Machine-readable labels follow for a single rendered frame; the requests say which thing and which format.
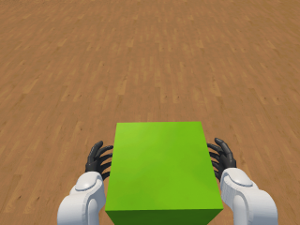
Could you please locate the carton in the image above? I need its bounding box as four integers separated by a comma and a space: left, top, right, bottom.
105, 121, 224, 225

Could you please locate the robot left hand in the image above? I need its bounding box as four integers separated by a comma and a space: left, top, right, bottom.
84, 141, 113, 181

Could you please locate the robot right hand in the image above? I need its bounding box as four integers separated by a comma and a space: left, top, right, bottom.
207, 138, 237, 183

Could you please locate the left robot forearm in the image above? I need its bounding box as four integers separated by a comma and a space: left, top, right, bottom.
57, 172, 106, 225

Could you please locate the right robot forearm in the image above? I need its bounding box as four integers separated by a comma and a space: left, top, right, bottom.
220, 168, 278, 225

